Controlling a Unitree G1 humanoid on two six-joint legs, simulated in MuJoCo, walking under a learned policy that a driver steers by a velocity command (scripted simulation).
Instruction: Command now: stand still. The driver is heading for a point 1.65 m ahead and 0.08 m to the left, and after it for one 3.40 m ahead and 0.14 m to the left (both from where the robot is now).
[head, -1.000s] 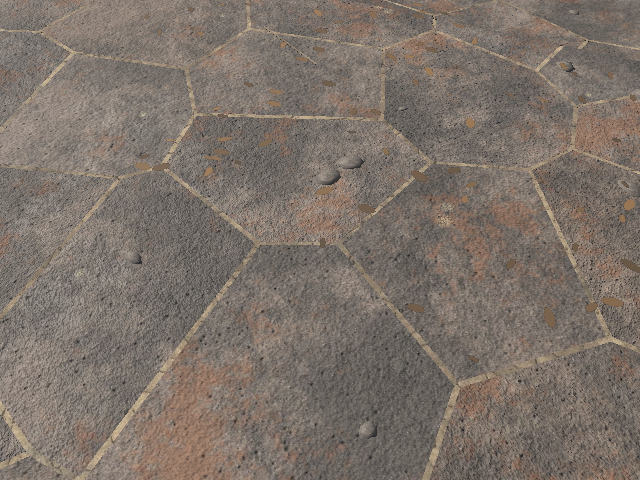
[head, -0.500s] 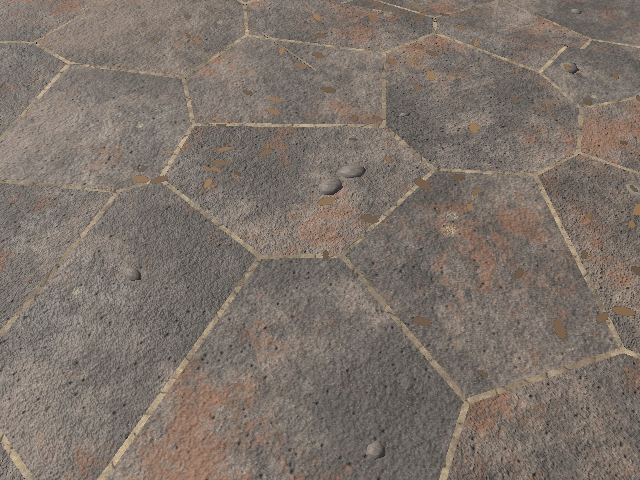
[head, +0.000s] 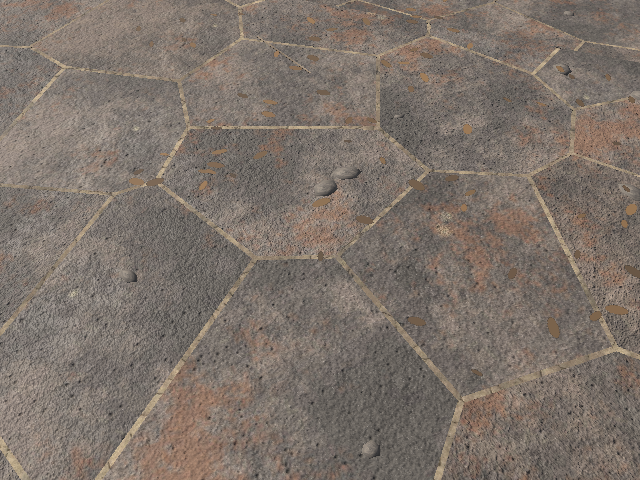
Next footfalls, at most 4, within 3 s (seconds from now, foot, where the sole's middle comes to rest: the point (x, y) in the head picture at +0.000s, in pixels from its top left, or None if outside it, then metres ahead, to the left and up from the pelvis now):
1.14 right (392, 472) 0.52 -0.11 -0.77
1.70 left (280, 342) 0.83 0.13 -0.77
2.20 right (367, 256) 1.09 -0.09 -0.77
2.50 left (274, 276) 1.02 0.16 -0.77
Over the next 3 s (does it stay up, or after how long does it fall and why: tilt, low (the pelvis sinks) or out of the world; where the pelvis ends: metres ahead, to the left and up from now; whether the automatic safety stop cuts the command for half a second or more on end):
stays up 1.08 0.00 0.00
